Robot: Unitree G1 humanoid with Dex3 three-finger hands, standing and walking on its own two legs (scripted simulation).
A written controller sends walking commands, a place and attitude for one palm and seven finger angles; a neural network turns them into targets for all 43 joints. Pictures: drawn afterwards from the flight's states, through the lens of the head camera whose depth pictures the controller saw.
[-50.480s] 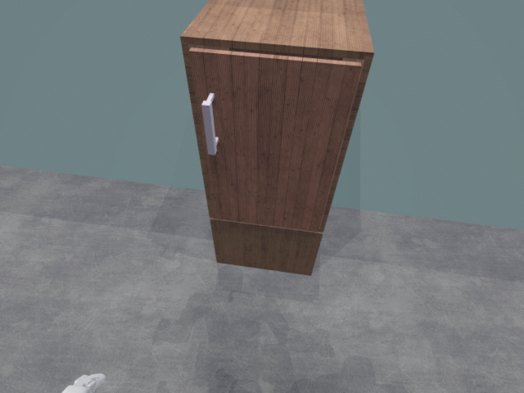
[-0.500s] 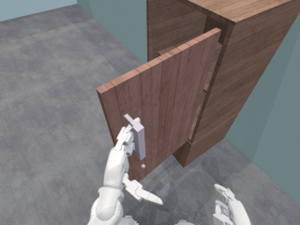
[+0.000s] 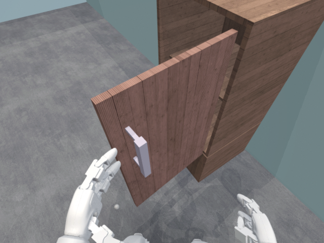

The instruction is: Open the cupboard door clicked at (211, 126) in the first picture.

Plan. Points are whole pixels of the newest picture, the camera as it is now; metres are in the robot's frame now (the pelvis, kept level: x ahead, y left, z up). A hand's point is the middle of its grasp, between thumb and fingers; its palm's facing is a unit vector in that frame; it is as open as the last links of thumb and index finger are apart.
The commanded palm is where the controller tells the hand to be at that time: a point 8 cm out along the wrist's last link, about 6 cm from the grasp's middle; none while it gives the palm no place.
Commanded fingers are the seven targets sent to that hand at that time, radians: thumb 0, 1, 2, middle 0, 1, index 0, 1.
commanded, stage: slide the hand sideways off the handle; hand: left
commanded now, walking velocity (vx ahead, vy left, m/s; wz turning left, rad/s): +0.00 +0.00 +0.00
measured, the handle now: (138, 153) +0.31 +0.08 +0.07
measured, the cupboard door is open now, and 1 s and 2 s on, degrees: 96 96 96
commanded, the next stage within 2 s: draw the hand back to the body in 0.22 s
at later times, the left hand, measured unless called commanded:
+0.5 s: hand (88, 207) +0.18 +0.15 +0.10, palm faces -0.08 -1.00 -0.05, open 16.3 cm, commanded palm +0.15 +0.21 +0.10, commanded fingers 0.00 -0.50 0.30 -0.15 -0.30 -0.15 -0.30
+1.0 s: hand (35, 195) +0.18 +0.22 +0.15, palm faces +0.17 -0.94 -0.28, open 15.1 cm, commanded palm +0.15 +0.27 +0.17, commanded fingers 0.00 0.03 0.52 -0.17 -0.30 -0.17 -0.30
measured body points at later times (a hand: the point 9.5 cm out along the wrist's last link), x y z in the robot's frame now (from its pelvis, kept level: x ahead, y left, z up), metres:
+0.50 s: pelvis -0.01 +0.01 +0.00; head +0.02 +0.01 +0.45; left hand +0.18 +0.20 +0.10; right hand +0.17 -0.21 -0.07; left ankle +0.01 +0.12 -0.67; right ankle -0.01 -0.09 -0.67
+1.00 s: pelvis +0.01 +0.04 +0.04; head -0.01 +0.03 +0.49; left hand +0.17 +0.27 +0.17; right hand +0.19 -0.18 -0.02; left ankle +0.01 +0.12 -0.67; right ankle -0.01 -0.09 -0.67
